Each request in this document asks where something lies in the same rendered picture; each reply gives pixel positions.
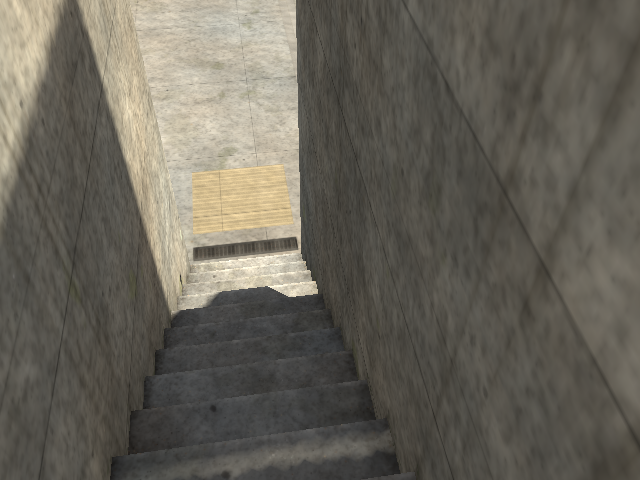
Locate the stairs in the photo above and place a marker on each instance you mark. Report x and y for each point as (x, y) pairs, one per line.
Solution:
(254, 383)

